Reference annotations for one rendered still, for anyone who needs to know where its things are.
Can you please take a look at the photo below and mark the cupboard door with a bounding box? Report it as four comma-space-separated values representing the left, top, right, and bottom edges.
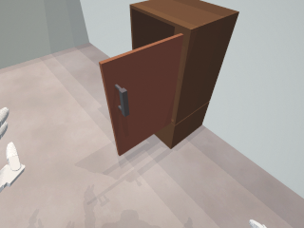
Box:
99, 33, 184, 156

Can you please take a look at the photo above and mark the handle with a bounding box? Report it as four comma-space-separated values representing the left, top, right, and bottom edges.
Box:
115, 84, 129, 117

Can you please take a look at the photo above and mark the robot left hand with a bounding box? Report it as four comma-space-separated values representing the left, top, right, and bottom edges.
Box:
0, 107, 25, 192

